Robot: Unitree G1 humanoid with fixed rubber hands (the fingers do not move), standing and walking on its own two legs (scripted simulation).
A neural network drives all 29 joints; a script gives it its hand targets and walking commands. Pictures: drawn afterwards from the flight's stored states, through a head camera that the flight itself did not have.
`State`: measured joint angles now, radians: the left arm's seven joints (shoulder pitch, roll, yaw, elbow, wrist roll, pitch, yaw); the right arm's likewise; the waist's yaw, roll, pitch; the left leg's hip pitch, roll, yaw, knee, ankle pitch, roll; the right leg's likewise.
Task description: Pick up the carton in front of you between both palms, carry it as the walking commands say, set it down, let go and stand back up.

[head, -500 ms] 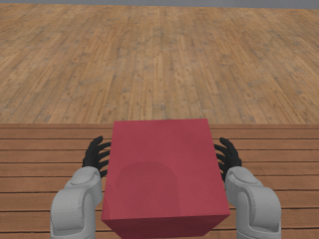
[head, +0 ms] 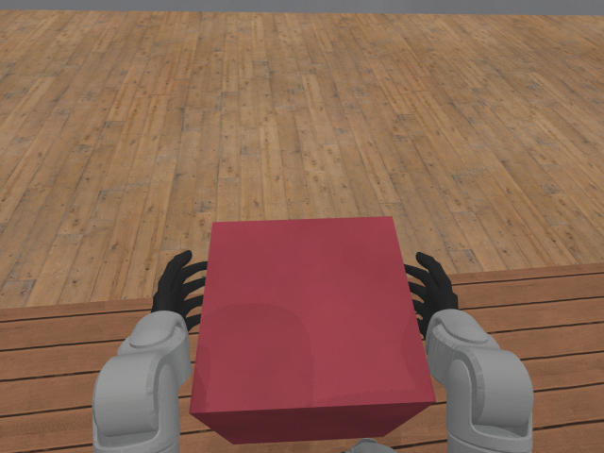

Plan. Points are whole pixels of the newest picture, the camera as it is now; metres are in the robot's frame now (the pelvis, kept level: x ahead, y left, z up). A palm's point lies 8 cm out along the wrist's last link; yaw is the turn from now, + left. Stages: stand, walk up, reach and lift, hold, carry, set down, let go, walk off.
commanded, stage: carry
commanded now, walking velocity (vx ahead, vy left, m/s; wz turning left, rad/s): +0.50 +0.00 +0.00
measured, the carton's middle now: (306, 339) +0.26 +0.00 +0.03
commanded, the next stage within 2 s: none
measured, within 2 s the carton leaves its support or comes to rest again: neither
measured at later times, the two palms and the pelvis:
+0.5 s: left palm (216, 145) +0.58 +0.14 +0.09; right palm (384, 148) +0.60 -0.16 +0.08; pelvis +0.34 -0.02 +0.00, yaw +2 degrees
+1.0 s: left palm (211, 46) +1.00 +0.20 +0.10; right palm (330, 48) +1.00 -0.10 +0.10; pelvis +0.65 +0.04 -0.01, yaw +2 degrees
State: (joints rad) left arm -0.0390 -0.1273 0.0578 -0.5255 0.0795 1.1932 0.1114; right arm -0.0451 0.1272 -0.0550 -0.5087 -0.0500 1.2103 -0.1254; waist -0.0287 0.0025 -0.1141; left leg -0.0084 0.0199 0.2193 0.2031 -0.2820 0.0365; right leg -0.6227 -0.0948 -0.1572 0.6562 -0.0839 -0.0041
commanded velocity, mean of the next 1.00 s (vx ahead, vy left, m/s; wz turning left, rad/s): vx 0.50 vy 0.00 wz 0.00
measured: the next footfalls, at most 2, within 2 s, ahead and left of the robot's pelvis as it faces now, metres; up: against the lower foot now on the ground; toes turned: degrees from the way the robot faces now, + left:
right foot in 0.14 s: +0.28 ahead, -0.11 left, +0.00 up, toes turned -10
left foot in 0.64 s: +0.63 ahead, +0.09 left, +0.00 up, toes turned +9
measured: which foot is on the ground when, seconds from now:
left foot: down 0.00-0.16, up 0.18-0.62, down 0.64-1.00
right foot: up 0.00-0.12, down 0.14-0.66, up 0.68-1.00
